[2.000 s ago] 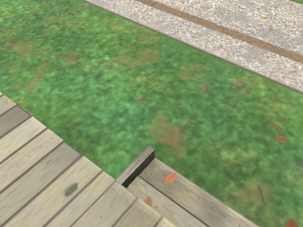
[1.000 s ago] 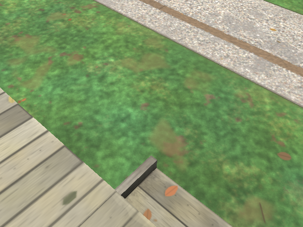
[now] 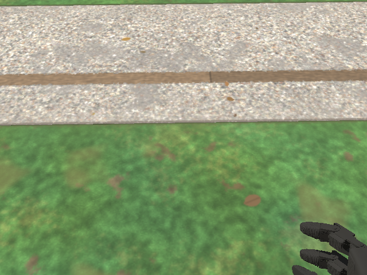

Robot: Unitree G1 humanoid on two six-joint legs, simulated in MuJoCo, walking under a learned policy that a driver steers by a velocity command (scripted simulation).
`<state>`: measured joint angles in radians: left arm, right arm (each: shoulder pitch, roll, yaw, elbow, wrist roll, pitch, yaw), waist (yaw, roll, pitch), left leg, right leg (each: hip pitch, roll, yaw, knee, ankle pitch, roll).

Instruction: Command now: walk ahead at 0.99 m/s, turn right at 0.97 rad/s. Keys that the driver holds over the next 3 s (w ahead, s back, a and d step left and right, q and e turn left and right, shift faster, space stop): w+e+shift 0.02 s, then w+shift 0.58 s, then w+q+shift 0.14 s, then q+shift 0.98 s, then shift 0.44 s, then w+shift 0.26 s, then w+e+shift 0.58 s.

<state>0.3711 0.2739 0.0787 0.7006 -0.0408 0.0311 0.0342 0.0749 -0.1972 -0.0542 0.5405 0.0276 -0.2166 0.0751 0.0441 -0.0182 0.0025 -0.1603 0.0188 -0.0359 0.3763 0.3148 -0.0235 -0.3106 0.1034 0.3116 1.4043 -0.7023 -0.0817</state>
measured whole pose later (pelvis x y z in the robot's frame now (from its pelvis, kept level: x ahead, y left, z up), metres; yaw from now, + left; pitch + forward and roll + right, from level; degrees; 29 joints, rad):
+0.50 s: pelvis +0.41 -0.02 -0.25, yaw -12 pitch +0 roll -3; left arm 0.36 0.22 0.06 0.97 0.01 -0.10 -0.04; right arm 0.34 -0.13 -0.02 0.89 0.06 -0.11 -0.03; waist -0.05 0.02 -0.03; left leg -0.63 0.05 -0.16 1.79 -0.54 0.03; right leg -0.37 0.19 -0.01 0.72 -0.35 -0.13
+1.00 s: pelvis +0.79 +0.03 -0.21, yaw +3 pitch +2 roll -2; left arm -0.03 0.28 0.04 0.73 0.01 -0.11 0.00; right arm 0.41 -0.24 -0.05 0.79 0.01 -0.04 0.00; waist -0.06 0.01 0.06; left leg -0.24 -0.09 -0.13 0.40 -0.18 0.08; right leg -0.64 0.00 0.12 0.78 -0.16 0.02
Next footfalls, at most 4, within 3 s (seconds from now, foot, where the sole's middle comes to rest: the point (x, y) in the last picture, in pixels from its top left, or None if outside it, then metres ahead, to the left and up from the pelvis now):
0.36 right None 0.45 -0.09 -1.00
0.74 left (178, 222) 0.83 0.10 -1.00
1.16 right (208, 175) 1.11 -0.04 -1.00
1.64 left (164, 204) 0.92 0.17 -1.00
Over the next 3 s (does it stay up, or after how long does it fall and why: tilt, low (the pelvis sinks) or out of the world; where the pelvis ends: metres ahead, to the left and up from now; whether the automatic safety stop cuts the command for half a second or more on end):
stays up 1.23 0.37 -0.26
